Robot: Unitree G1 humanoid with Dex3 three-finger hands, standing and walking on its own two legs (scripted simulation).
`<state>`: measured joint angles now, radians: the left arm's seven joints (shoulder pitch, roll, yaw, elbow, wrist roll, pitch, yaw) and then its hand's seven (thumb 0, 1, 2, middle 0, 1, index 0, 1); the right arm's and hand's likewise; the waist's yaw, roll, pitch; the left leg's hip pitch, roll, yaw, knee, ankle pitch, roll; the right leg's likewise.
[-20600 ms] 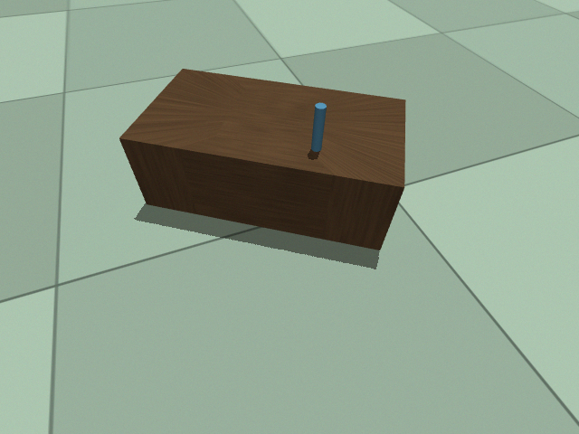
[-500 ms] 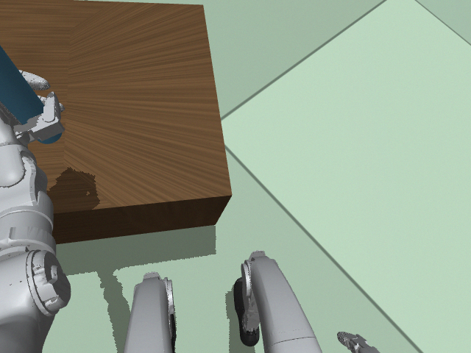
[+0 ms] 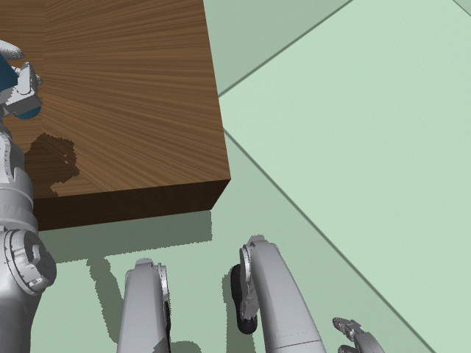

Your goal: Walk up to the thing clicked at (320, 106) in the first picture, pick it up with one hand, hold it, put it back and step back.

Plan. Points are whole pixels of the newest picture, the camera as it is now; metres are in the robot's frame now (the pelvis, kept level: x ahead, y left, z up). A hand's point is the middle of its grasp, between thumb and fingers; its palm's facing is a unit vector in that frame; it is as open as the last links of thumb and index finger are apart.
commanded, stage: lower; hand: left
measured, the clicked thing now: out of the picture +0.53 +0.27 +0.04
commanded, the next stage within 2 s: loosen in 1.22 s
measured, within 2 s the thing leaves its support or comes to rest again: rests again in 1.28 s
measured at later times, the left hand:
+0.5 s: hand (38, 101) +0.54 +0.25 -0.06, palm faces +0.32 -0.95 -0.03, open 5.1 cm
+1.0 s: hand (45, 107) +0.54 +0.26 -0.09, palm faces +0.31 -0.95 -0.03, open 5.1 cm
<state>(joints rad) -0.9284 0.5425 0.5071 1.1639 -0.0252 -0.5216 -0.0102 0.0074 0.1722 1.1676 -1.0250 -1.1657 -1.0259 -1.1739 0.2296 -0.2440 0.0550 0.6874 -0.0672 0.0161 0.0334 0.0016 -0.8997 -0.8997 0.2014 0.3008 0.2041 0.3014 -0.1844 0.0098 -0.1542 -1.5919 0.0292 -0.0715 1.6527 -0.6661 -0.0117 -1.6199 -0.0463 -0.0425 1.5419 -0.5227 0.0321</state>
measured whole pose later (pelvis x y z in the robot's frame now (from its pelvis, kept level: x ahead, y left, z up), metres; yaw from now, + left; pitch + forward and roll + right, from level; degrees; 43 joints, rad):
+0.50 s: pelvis -0.02 +0.00 -0.06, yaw +0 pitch +37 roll -5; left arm -1.01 0.61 0.54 1.19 0.00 -0.51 -0.04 0.01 0.17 1.17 -1.02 -1.17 -1.02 -1.18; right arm 0.23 -0.26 0.08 0.67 -0.08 0.02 0.04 0.00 -0.90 -0.90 0.20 0.30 0.20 0.30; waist -0.22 0.01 -0.14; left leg -1.82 0.02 -0.08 1.87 -0.70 -0.02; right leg -1.85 -0.05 -0.03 1.75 -0.55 0.03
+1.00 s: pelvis -0.03 +0.00 -0.10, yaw +0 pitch +37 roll -5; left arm -1.08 0.65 0.55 1.19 0.02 -0.46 -0.04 0.01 0.17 1.16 -1.02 -1.17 -1.02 -1.18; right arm 0.23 -0.28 0.09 0.65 -0.08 0.03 0.04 0.00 -0.89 -0.90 0.20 0.30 0.20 0.30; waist -0.23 0.01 -0.12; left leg -1.94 0.00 -0.09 2.00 -0.71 -0.01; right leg -1.97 -0.06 -0.03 1.88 -0.56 0.04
